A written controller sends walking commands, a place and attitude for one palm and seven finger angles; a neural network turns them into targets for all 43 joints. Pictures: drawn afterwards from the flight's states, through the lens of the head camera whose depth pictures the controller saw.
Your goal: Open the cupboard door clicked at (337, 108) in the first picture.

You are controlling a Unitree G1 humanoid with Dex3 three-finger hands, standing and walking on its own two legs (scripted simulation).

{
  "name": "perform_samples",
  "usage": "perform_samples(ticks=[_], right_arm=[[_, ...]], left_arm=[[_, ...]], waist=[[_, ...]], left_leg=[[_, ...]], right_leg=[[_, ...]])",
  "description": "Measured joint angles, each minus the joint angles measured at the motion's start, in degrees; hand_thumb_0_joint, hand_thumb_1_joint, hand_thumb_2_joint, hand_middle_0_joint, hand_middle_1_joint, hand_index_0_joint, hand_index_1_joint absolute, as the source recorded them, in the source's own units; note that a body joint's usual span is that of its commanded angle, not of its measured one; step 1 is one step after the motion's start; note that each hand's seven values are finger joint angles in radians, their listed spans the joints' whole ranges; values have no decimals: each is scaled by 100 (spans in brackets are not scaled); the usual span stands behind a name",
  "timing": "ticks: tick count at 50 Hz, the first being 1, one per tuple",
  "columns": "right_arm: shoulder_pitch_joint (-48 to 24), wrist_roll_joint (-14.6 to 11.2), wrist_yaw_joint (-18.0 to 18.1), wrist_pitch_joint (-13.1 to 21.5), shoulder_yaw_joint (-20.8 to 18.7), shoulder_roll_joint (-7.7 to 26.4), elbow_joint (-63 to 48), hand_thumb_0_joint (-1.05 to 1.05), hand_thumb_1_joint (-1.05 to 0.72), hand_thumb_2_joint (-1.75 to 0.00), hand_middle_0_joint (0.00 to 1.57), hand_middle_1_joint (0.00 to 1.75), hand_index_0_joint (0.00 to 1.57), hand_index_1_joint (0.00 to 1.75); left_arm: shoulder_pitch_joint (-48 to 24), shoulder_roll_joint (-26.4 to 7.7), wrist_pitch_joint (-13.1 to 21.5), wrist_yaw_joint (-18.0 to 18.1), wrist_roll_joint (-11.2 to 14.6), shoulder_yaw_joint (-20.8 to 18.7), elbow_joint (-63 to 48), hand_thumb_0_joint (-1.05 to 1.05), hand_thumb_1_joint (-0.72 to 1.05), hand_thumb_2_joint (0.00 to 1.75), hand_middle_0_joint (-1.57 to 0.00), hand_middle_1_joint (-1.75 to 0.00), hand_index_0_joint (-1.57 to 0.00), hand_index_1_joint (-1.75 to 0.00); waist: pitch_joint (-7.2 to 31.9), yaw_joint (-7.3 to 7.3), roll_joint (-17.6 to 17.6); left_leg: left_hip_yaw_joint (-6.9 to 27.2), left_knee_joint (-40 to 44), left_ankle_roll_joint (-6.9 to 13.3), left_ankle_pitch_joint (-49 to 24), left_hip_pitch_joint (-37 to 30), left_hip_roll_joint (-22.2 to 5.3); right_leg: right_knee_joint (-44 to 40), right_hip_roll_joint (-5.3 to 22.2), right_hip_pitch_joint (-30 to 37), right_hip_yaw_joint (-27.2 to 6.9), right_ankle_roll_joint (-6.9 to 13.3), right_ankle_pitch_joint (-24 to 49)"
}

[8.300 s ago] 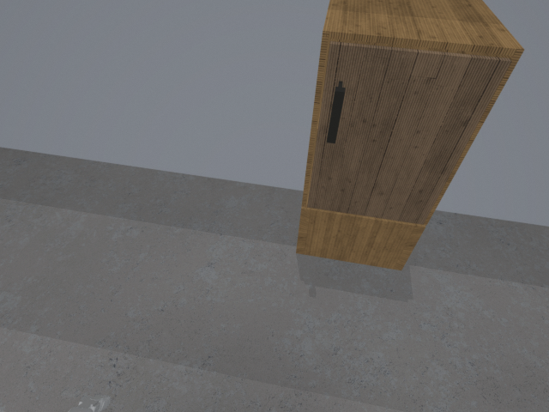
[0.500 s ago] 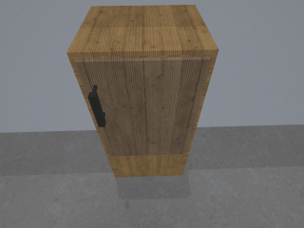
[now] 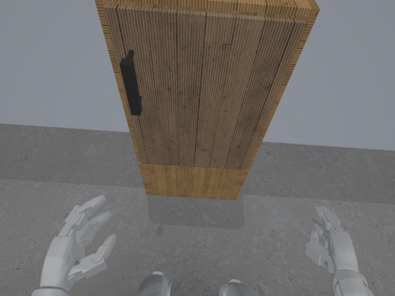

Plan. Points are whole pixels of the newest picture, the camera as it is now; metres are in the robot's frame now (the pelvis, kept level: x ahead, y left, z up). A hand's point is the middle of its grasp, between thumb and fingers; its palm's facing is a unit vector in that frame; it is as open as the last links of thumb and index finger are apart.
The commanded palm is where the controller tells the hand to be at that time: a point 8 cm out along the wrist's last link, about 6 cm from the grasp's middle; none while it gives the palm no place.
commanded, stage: raise the hand with hooked fingers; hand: left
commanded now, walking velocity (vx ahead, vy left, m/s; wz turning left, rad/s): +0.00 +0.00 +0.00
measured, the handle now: (133, 84) +0.58 +0.23 +0.07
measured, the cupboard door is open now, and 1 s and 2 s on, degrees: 0 0 0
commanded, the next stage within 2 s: move the hooked fingers beside the handle in 1.64 s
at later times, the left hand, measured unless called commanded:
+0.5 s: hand (64, 208) +0.24 +0.26 +0.06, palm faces +0.11 -0.99 -0.09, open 11.9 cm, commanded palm +0.22 +0.31 +0.06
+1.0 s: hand (53, 181) +0.28 +0.30 +0.07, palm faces +0.05 -1.00 -0.06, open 13.9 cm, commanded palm +0.26 +0.35 +0.08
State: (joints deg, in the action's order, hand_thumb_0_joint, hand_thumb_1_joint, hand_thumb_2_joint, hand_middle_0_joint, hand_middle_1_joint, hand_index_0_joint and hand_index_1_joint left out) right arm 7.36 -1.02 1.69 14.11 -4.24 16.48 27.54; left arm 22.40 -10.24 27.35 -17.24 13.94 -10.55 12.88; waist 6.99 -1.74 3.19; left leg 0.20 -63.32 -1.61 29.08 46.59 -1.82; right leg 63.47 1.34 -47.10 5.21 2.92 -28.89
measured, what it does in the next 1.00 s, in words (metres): stands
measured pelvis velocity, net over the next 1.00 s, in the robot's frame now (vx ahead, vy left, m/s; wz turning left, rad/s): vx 0.01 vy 0.04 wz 0.00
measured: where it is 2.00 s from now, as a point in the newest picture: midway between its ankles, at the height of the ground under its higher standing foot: outside the picture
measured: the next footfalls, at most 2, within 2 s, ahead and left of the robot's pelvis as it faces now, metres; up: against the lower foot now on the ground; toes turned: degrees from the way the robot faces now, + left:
none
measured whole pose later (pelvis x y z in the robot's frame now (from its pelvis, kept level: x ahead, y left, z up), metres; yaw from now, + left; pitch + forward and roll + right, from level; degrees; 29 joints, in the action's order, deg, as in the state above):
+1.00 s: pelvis +0.01 +0.04 +0.02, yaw +0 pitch +12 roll -3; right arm 14.4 -1.6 4.3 11.9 3.1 14.5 31.3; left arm 3.5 -20.8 16.0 -23.4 17.9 -20.9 17.3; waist 5.8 -0.6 -1.3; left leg 0.6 -57.7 1.2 27.4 42.4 -1.2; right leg 53.4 1.4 -40.5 5.6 0.0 -24.8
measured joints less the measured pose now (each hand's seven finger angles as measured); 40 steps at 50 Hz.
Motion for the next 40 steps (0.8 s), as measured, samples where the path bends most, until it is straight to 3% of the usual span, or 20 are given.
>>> perform_samples(ticks=[4, 8, 10, 13, 15, 17, 19, 22, 26, 32, 40], right_arm=[[104, 46, 111, -1, 200, -157, 47, 1, -90, -90, 20, 30, 20, 30], [227, 35, 175, 9, 542, -347, 336, 1, -90, -90, 20, 30, 20, 30], [307, -11, 199, -39, 683, -453, 464, 1, -90, -90, 20, 30, 21, 30], [497, -92, 237, -181, 804, -570, 523, 1, -90, -90, 21, 31, 21, 30], [666, -113, 252, -245, 809, -590, 501, 1, -90, -90, 21, 31, 21, 30], [851, -102, 254, -257, 753, -570, 478, 1, -90, -90, 21, 31, 21, 30], [1023, -67, 237, -216, 654, -518, 481, 1, -90, -90, 21, 31, 21, 30], [1177, -3, 195, -139, 528, -370, 531, 1, -90, -90, 21, 31, 21, 30], [1107, 9, 177, -74, 460, -103, 598, 1, -90, -90, 21, 31, 21, 30], [784, -69, 283, -59, 463, -29, 488, 1, -90, -90, 20, 30, 21, 30], [678, -46, 223, -57, 612, -219, 274, 1, -90, -90, 20, 30, 21, 30]], left_arm=[[113, -124, 168, 381, 12, -122, -688, 1, 47, 72, -23, -58, -23, -58], [-387, -335, 311, 195, 89, -66, -1089, 1, 37, 68, -23, -64, -23, -64], [-760, -476, 70, -39, 119, -37, -981, 1, 32, 66, -23, -67, -23, -67], [-1169, -626, -695, -307, 215, -86, -583, 0, 25, 63, -24, -72, -24, -71], [-1208, -638, -1193, -282, 288, -188, -423, 0, 21, 61, -24, -75, -25, -74], [-1069, -590, -1418, -109, 342, -331, -427, 0, 16, 59, -25, -78, -25, -77], [-835, -521, -1328, 148, 347, -462, -576, 0, 12, 57, -25, -81, -25, -80], [-603, -481, -833, 433, 271, -572, -768, 0, 5, 54, -26, -85, -26, -84], [-729, -548, -362, 351, 182, -547, -637, 0, -5, 50, -26, -91, -26, -90], [-1052, -680, -744, -122, 219, -432, -365, -1, -19, 44, -27, -100, -27, -100], [-1298, -828, -760, 18, 342, -796, -382, -1, -37, 36, -29, -112, -29, -111]], waist=[[-59, -111, -123], [-89, -75, -341], [-84, 2, -428], [-112, 160, -495], [-127, 268, -508], [-112, 330, -494], [-69, 346, -465], [-14, 312, -416], [-23, 263, -424], [-115, 248, -387], [-57, 182, -375]], left_leg=[[207, -422, 9, 117, 349, -37], [351, -629, 27, 136, 557, -50], [343, -626, 45, 108, 600, -52], [235, -445, 95, 17, 511, -51], [135, -236, 145, -60, 375, -43], [34, -23, 190, -124, 225, -43], [-40, 140, 223, -163, 105, -34], [-69, 209, 263, -162, 44, 5], [-7, 44, 309, -87, 164, 65], [-10, 63, 342, -66, 91, 76], [28, 391, 317, -129, -264, 77]], right_leg=[[221, -31, -194, 195, 15, -61], [261, -50, -279, 331, -6, -25], [225, -54, -312, 321, -34, 26], [53, -56, -264, 219, -87, 148], [-132, -52, -170, 125, -133, 243], [-325, -58, -63, 31, -174, 331], [-473, -54, 29, -40, -210, 388], [-540, -19, 91, -68, -253, 389], [-422, 43, 33, -9, -295, 306], [-484, 49, 126, -14, -335, 313], [-849, 31, 512, 28, -328, 381]])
